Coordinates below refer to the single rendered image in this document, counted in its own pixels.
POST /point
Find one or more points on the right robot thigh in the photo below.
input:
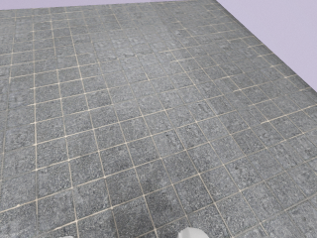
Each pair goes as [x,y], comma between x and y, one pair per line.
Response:
[191,232]

